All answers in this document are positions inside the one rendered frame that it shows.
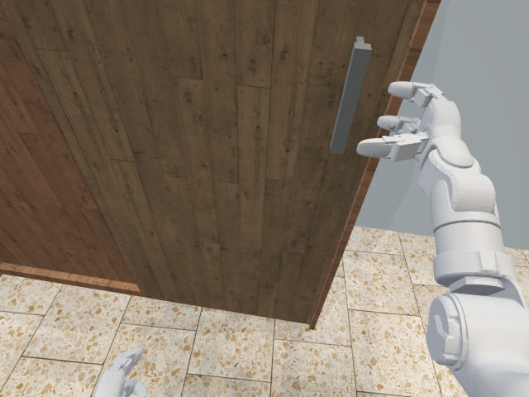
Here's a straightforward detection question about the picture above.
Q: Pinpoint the right robot forearm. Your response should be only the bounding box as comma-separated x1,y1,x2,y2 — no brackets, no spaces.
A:
417,136,529,315

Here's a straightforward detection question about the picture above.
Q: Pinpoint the robot right upper arm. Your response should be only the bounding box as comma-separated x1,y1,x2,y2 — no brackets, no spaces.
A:
426,293,529,397

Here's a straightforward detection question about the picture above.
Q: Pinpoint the wardrobe door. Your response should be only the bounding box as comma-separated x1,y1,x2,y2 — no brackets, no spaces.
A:
0,3,136,284
0,0,425,324

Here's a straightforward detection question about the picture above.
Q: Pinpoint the right robot hand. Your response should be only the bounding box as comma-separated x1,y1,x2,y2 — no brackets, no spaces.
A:
357,81,461,163

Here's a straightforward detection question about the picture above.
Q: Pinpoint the left robot hand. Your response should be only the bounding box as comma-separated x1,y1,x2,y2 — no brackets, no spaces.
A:
92,348,151,397

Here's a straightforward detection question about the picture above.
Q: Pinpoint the handle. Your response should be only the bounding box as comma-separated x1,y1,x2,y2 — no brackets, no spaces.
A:
330,36,372,154

